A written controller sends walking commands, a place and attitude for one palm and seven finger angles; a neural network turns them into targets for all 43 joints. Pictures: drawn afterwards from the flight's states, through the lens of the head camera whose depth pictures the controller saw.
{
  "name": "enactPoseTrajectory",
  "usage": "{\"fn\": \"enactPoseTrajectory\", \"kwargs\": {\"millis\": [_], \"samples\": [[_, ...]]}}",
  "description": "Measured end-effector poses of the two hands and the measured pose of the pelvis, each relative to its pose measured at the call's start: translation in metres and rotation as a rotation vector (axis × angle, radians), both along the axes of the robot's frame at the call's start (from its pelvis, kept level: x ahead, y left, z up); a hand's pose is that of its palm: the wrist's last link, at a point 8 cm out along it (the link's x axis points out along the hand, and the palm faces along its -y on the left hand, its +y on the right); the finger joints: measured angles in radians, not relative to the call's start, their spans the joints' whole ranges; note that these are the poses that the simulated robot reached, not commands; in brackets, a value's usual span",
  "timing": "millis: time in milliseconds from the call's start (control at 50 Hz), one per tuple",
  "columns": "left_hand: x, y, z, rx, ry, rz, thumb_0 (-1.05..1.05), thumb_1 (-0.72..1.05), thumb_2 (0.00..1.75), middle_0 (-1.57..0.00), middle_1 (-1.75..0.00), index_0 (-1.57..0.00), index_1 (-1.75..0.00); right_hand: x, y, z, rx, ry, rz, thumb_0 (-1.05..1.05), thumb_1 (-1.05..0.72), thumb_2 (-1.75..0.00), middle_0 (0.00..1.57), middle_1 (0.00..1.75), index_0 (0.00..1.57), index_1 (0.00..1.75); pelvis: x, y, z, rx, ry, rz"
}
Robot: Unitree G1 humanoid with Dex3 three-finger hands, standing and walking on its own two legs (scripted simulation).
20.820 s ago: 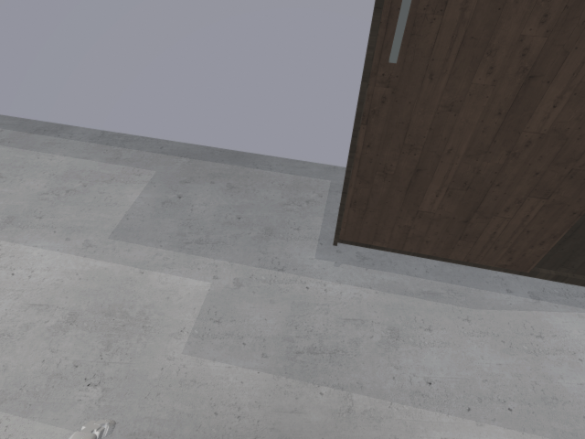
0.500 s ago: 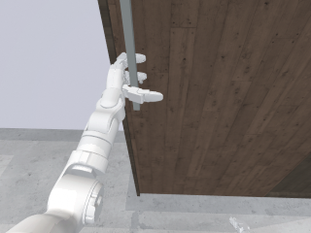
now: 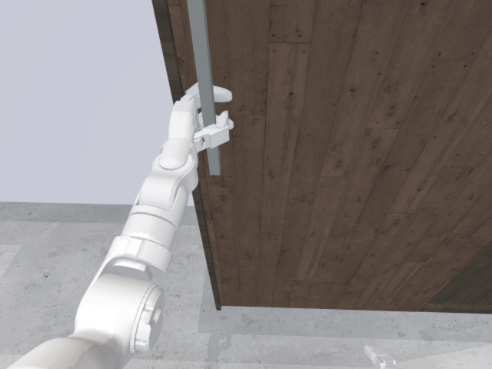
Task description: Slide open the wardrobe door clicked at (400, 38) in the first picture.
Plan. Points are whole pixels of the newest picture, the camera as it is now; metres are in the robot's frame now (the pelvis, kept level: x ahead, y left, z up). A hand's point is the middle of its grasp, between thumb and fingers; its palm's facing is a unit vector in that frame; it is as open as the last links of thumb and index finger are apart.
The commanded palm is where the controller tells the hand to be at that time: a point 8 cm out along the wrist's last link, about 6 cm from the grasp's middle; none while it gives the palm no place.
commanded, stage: grip the handle and tug to test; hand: left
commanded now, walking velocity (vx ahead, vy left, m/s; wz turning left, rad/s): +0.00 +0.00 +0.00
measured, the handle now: (208, 92) +0.48 +0.09 +0.23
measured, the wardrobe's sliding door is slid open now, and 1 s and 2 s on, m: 0.00 0.00 0.01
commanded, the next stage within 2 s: tug the door sideways, standing still in 0.72 s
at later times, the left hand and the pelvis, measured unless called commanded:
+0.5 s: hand (223, 129) +0.43 +0.06 +0.19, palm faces -0.02 -1.00 +0.00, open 5.2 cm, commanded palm +0.39 +0.11 +0.19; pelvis +0.01 +0.00 +0.00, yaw -1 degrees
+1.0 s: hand (221, 133) +0.42 +0.06 +0.19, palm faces -0.02 -1.00 -0.02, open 5.8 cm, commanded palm +0.40 +0.09 +0.19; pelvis +0.04 +0.00 +0.00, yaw +1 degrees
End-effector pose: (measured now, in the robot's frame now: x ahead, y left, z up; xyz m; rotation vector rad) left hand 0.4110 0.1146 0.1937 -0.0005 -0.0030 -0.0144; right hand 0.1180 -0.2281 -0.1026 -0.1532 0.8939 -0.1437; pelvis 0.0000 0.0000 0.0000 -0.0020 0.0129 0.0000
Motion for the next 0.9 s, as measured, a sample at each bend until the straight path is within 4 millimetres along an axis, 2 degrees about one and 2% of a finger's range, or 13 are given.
{"fn": "enactPoseTrajectory", "kwargs": {"millis": [60, 400, 600, 740, 900], "samples": [[0.0, 0.0, 0.0, 0.0, 0.001, -0.001, 0.01, 0.78, 0.85, -0.43, -1.38, -0.43, -1.39, 0.002, 0.0, 0.001, -0.001, -0.004, 0.002, 0.01, -0.91, -0.9, 0.2, 0.3, 0.2, 0.3, 0.001, 0.0, 0.0, 0.0, 0.0, 0.0], [0.0, 0.0, 0.0, 0.001, 0.002, -0.002, 0.01, 0.78, 0.83, -0.42, -1.4, -0.42, -1.4, 0.012, 0.006, 0.002, 0.006, -0.012, 0.015, 0.01, -0.91, -0.9, 0.2, 0.3, 0.2, 0.3, 0.004, 0.002, 0.0, 0.0, -0.001, 0.001], [-0.002, 0.0, -0.001, -0.007, -0.017, -0.012, 0.01, 0.8, 0.81, -0.38, -1.4, -0.37, -1.4, 0.022, 0.004, 0.005, 0.023, -0.026, -0.003, 0.01, -0.91, -0.9, 0.2, 0.3, 0.2, 0.3, 0.014, 0.002, 0.001, -0.002, -0.004, -0.017], [-0.009, 0.002, -0.002, -0.001, -0.033, -0.013, 0.01, 0.77, 0.79, -0.35, -1.4, -0.34, -1.4, 0.04, 0.001, 0.009, 0.034, -0.038, -0.004, 0.01, -0.91, -0.9, 0.2, 0.3, 0.2, 0.3, 0.026, 0.001, 0.001, -0.002, 0.001, -0.024], [-0.014, 0.002, -0.001, 0.016, -0.029, -0.013, 0.01, 0.78, 0.8, -0.31, -1.36, -0.27, -1.35, 0.073, 0.002, 0.014, 0.037, -0.067, 0.036, 0.01, -0.91, -0.9, 0.2, 0.3, 0.2, 0.3, 0.038, -0.001, 0.0, -0.001, 0.002, -0.011]]}}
